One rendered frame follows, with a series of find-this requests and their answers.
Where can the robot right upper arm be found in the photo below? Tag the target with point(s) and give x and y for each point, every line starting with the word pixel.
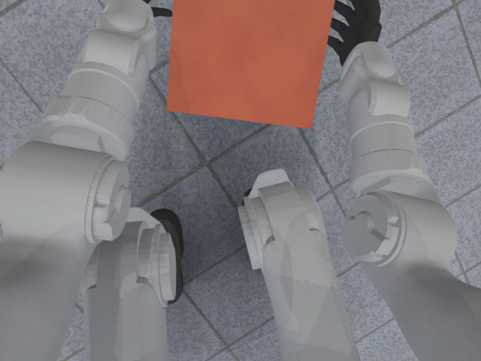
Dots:
pixel 405 244

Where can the robot right shin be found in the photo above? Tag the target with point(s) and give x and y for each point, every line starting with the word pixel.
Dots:
pixel 308 202

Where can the left robot hand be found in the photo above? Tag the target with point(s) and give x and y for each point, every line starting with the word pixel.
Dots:
pixel 160 11

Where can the left robot forearm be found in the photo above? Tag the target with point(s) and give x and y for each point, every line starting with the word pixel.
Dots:
pixel 97 107

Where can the robot left upper arm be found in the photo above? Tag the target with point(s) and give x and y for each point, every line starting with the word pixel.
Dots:
pixel 56 204

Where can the right robot hand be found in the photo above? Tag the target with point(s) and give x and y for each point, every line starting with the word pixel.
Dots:
pixel 363 26

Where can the robot left thigh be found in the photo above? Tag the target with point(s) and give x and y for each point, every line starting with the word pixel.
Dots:
pixel 124 314

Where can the carton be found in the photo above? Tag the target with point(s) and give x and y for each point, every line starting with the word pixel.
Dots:
pixel 252 60

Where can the right robot forearm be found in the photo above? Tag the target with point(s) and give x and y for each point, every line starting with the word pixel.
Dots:
pixel 381 134

